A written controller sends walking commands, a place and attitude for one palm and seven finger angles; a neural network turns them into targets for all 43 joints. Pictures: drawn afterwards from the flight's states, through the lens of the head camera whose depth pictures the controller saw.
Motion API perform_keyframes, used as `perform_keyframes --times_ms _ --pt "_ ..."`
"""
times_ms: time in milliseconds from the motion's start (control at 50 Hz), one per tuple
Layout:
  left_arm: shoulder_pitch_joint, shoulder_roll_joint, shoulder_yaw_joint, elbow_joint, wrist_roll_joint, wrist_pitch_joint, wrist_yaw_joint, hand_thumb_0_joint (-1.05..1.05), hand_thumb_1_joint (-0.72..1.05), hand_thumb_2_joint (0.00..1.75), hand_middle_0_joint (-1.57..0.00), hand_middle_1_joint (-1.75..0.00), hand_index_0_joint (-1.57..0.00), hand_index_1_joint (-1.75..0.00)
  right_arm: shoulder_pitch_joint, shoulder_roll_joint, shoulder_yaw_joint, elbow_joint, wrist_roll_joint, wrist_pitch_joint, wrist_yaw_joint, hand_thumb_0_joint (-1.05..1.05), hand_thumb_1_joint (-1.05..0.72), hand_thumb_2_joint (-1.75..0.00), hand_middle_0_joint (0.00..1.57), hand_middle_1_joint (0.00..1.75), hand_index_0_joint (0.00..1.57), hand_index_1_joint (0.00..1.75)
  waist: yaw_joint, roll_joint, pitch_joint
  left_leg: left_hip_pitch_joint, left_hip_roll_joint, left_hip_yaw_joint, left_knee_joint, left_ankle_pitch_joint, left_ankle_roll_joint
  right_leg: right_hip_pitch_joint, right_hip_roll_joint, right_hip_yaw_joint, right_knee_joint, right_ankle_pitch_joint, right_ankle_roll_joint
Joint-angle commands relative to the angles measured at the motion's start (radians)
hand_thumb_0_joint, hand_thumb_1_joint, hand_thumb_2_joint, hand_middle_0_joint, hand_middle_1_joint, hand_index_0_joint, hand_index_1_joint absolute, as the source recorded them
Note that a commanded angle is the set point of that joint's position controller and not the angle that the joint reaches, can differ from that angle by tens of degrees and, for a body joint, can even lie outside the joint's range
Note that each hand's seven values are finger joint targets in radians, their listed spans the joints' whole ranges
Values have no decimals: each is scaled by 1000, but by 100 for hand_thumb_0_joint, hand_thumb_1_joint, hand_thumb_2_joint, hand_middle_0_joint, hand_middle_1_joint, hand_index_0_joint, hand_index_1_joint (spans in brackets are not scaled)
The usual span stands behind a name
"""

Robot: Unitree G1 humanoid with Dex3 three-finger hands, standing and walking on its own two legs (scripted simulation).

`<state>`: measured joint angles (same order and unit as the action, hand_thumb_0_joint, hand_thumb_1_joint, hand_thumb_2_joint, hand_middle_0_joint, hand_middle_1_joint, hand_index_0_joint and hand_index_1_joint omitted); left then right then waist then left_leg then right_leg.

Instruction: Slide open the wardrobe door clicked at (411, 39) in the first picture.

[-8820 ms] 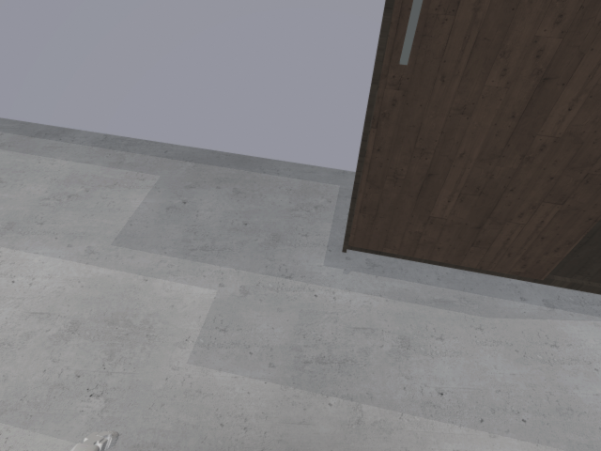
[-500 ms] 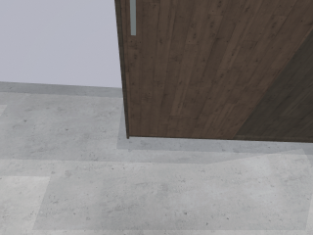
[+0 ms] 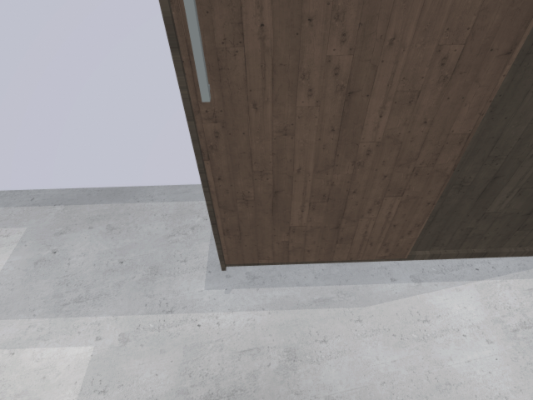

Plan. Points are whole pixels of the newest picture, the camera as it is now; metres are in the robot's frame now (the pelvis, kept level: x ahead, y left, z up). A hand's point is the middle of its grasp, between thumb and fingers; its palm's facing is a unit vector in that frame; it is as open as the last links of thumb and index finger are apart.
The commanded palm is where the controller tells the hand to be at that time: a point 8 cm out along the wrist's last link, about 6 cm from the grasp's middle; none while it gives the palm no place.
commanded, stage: take the last steps up to it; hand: left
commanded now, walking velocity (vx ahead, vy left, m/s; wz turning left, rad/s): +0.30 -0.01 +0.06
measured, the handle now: (195, 23) +0.75 +0.16 +0.25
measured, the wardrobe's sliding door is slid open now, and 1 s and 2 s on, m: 0.00 0.00 0.00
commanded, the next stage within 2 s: come to a stop and stand still in 0.68 s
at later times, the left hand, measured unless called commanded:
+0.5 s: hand out of the picture +0.03 +0.16 -0.18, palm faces +0.17 -0.98 -0.09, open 7.4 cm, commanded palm none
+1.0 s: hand (183, 276) +0.40 +0.20 -0.16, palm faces -0.03 -0.97 -0.23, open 7.4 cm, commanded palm none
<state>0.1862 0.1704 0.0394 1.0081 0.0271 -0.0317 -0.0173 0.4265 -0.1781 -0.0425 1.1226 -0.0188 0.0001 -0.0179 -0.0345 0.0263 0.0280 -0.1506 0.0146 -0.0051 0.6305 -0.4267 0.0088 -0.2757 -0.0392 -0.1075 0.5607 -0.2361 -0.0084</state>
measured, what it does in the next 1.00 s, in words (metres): walks ahead: left foot, then right foot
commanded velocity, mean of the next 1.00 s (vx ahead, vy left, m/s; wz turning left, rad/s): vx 0.12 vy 0.00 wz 0.01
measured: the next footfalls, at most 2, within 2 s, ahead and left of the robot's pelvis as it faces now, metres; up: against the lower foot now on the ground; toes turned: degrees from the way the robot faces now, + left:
left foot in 0.48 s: +0.27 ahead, +0.14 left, +0.00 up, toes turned +10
right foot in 0.94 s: +0.39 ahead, -0.09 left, +0.00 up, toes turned -6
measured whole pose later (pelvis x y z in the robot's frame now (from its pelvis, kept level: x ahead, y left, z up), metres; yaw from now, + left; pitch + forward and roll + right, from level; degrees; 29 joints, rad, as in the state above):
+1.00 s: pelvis +0.29 +0.03 +0.00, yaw +0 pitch -1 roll +1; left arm 0.11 0.16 0.02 1.02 0.02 -0.02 0.03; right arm 0.35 -0.13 -0.04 1.13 0.00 0.01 -0.03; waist -0.05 0.02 0.07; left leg -0.14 0.04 0.14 0.56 -0.41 -0.01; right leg -0.33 -0.06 -0.09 0.56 -0.20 -0.01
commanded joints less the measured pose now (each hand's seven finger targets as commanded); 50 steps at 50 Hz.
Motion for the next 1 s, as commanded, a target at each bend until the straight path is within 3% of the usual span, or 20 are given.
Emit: perform_keyframes --times_ms 0,40,100,240,340,380,420,440,460,480,540,600,740,840,880,900,920,940,960,980 --pt "251 194 52 39 -12 -17 30 0 90 90 -20 -30 -20 -30 -162 -93 -32 -136 -4 -32 16 0 -90 -90 20 30 20 30 126 -228 92 -547 55 -21 522 -38 28 196 -395 588 -475 -545 -163" --pt "144 109 30 13 -9 -22 37 0 90 90 -20 -30 -20 -30 -106 -58 -34 -98 -12 -17 24 0 -90 -90 20 30 20 30 52 -109 120 -483 93 -8 521 111 5 79 -308 365 -457 -357 -118" --pt "162 60 16 26 -7 -38 39 0 90 90 -20 -30 -20 -30 -46 -14 -32 -71 -16 -2 29 0 -90 -90 20 30 20 30 20 -131 97 -428 101 29 467 204 -24 50 -230 185 -449 -131 -95" --pt "282 72 11 95 -5 -61 40 0 90 90 -20 -30 -20 -30 -224 -15 -29 -133 -9 -18 45 0 -90 -90 20 30 20 30 62 -119 105 -519 118 62 258 257 -43 195 -238 159 -420 85 -138" --pt "322 77 10 129 -1 -53 44 0 90 90 -20 -30 -20 -30 -340 4 -17 -168 -3 -34 50 0 -90 -90 20 30 20 30 84 -158 124 -396 86 106 72 227 -20 193 -242 134 -358 237 -128" --pt "310 90 17 131 1 -46 45 0 90 90 -20 -30 -20 -30 -319 -6 -18 -167 0 -42 47 0 -90 -90 20 30 20 30 65 -141 111 -287 71 113 9 203 -3 170 -253 132 -309 234 -124" --pt "288 87 20 128 -6 -39 44 0 90 90 -20 -30 -20 -30 -160 -45 -23 -114 -7 -57 32 0 -90 -90 20 30 20 30 -10 -82 18 -22 21 143 -136 260 9 125 -178 62 -75 346 -85" --pt "315 50 15 124 -11 -37 40 0 90 90 -20 -30 -20 -30 -33 -118 -39 -78 -15 -66 18 0 -90 -90 20 30 20 30 -51 62 -84 220 134 15 -179 297 45 -7 -115 19 156 240 -47" --pt "344 3 6 103 -18 -35 30 0 90 90 -20 -30 -20 -30 79 -230 -62 -59 -16 -65 6 0 -90 -90 20 30 20 30 -67 309 -181 389 382 -312 -242 396 135 -224 4 -49 444 -258 -4" --pt "295 26 3 80 -11 -30 36 0 90 90 -20 -30 -20 -30 99 -232 -58 -46 -5 -55 -4 0 -90 -90 20 30 20 30 -81 264 -201 368 439 -383 -327 361 174 -290 11 47 602 -362 -12" --pt "176 14 16 76 -3 -22 21 0 90 90 -20 -30 -20 -30 -83 -101 -25 -89 -3 -65 -8 0 -90 -90 20 30 20 30 -13 61 17 43 355 -205 -396 349 158 -302 -88 95 669 -157 -5" --pt "237 -19 15 93 4 9 18 0 90 90 -20 -30 -20 -30 -128 -58 -9 -89 2 -80 -10 0 -90 -90 20 30 20 30 48 79 17 -66 279 -51 -437 394 124 -215 -91 80 587 -65 19" --pt "87 11 18 14 2 29 14 0 90 90 -20 -30 -20 -30 -84 -79 -24 -88 -4 -73 -10 0 -90 -90 20 30 20 30 36 74 33 28 276 5 -423 536 160 -261 -89 60 336 1 43" --pt "36 11 -1 2 -6 29 33 0 90 90 -20 -30 -20 -30 -79 -82 -13 -60 -7 -47 -18 0 -90 -90 20 30 20 30 37 105 26 13 242 51 -279 812 117 -49 -33 22 68 26 33" --pt "95 50 4 19 -6 21 41 0 90 90 -20 -30 -20 -30 -82 -68 -9 -50 0 -36 -19 0 -90 -90 20 30 20 30 72 50 16 -19 192 68 -188 694 55 87 -41 26 -128 214 34" --pt "127 103 9 30 -5 15 48 0 90 90 -20 -30 -20 -30 -61 -42 -7 -47 7 -33 -16 0 -90 -90 20 30 20 30 74 -22 -22 -88 142 84 -143 499 13 197 -111 108 -132 481 17" --pt "118 142 9 29 -8 12 53 0 90 90 -20 -30 -20 -30 -30 -16 -8 -45 16 -25 -11 0 -90 -90 20 30 20 30 52 -80 -43 -160 86 92 -124 238 -16 247 -226 204 -86 725 -42" --pt "108 169 12 25 -13 14 55 0 90 90 -20 -30 -20 -30 -2 1 -9 -38 19 -9 -9 0 -90 -90 20 30 20 30 39 -112 -47 -156 43 101 -78 53 -30 227 -308 225 -90 836 -106" --pt "103 184 23 23 -11 8 59 0 90 90 -20 -30 -20 -30 16 2 -13 -34 17 11 -14 0 -90 -90 20 30 20 30 38 -247 -100 -142 30 110 31 -92 -43 225 -341 265 -120 900 -166" --pt "100 179 24 16 -11 8 62 0 90 90 -20 -30 -20 -30 -6 -18 -19 -41 16 20 -17 0 -90 -90 20 30 20 30 57 -279 -119 -142 27 84 152 -173 -43 197 -355 290 -149 910 -198"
